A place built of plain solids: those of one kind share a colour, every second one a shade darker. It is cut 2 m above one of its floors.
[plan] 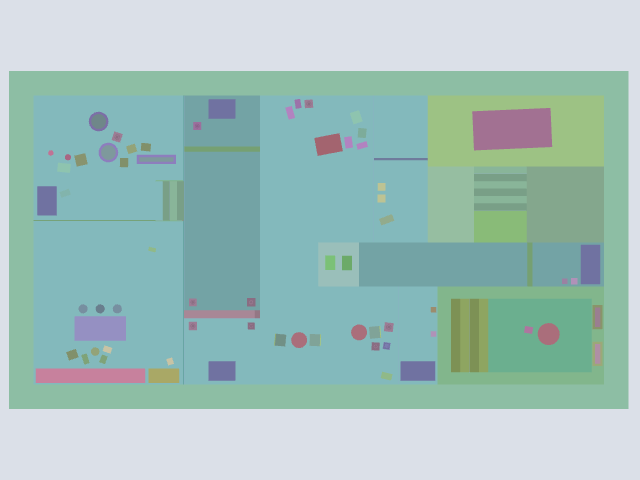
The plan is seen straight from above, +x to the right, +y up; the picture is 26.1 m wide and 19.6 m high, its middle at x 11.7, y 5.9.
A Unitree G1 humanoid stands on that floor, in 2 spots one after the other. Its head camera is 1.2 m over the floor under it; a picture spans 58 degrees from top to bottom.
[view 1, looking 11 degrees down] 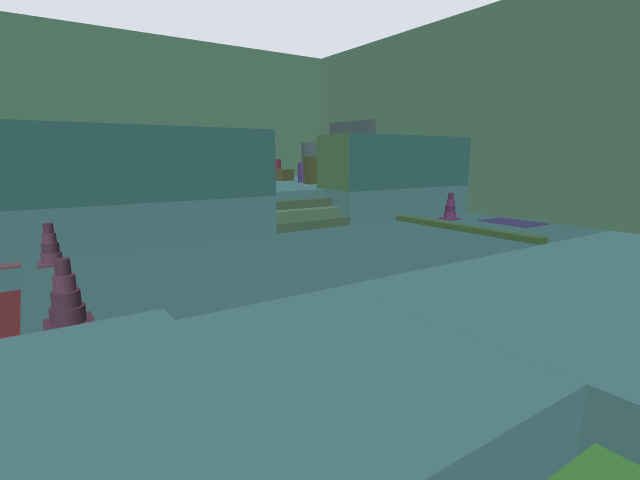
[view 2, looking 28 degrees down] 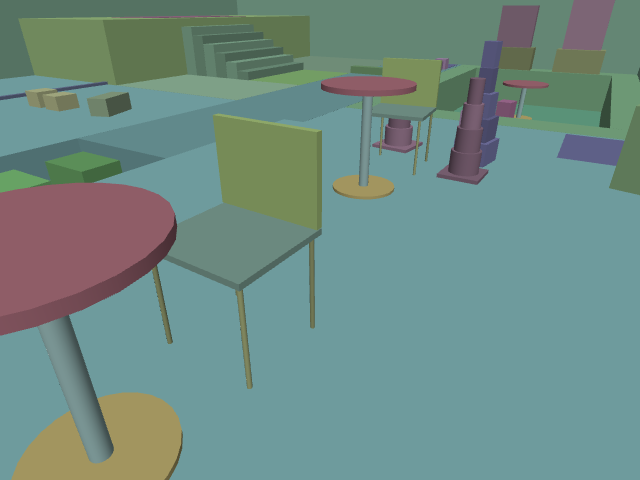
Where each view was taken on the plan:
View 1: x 12.69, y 3.19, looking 146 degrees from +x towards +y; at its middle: floor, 6.92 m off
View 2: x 10.46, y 0.81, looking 31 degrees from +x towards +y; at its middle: floor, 2.56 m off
